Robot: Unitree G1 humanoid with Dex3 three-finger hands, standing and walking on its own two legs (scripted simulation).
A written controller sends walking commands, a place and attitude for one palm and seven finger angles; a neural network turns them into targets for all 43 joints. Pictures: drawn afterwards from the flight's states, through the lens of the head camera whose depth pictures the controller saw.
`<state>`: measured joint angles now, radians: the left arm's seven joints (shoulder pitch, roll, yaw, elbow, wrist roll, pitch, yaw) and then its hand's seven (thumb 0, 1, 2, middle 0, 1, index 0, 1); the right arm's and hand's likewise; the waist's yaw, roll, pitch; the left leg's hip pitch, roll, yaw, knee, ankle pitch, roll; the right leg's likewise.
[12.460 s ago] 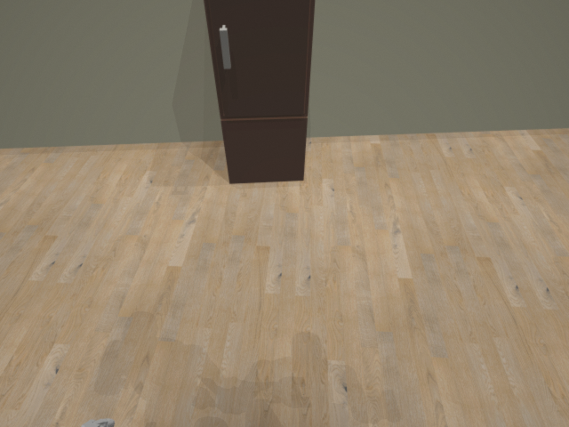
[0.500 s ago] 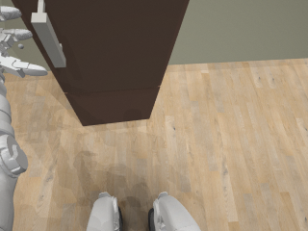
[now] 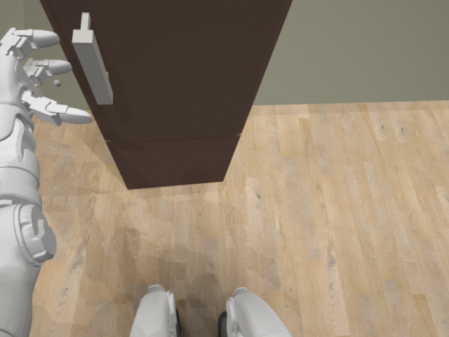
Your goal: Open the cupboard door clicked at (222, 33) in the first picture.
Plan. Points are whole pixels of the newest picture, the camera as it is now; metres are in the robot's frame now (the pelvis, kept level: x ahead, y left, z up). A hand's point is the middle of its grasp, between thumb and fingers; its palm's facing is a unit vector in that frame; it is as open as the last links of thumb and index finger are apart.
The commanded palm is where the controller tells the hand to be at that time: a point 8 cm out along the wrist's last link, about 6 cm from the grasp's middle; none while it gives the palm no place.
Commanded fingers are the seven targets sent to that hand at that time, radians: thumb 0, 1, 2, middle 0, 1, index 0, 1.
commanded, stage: move the hooked fingers beside the handle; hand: left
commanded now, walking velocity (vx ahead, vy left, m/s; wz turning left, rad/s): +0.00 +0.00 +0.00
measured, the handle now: (96, 61) +0.58 +0.18 +0.06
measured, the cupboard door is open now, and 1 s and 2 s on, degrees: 0 0 0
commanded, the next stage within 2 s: slide the fingers in behind the handle in 0.18 s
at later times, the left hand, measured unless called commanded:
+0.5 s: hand (62, 80) +0.53 +0.23 +0.07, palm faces +0.06 -1.00 +0.01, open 14.0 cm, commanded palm +0.51 +0.25 +0.06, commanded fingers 0.00 -0.50 0.30 -0.30 -1.20 -0.30 -1.20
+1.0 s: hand (84, 81) +0.54 +0.20 +0.06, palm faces +0.07 -1.00 +0.00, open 14.0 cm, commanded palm +0.52 +0.22 +0.06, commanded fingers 0.00 -0.50 0.30 -0.30 -1.20 -0.30 -1.20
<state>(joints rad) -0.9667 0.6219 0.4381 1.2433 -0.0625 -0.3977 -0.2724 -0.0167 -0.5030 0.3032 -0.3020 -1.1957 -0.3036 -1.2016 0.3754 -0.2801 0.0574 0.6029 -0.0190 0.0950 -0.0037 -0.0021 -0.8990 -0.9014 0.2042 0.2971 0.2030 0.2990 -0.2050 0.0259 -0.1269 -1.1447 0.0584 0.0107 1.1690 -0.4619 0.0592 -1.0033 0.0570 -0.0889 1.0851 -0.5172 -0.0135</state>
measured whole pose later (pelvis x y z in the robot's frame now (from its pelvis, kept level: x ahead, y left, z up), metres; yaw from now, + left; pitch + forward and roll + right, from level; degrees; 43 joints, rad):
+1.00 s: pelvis +0.00 +0.00 -0.01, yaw +0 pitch +26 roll -6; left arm -1.00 0.56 0.40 1.24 -0.05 -0.41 -0.18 -0.02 -0.50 0.30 -0.30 -1.20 -0.30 -1.20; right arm 0.40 -0.26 0.06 0.62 -0.03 0.09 0.02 0.00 -0.90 -0.90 0.20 0.30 0.20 0.30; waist -0.21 0.04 -0.13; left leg -1.18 0.06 0.01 1.20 -0.47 0.05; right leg -1.04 0.06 -0.09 1.12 -0.53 -0.02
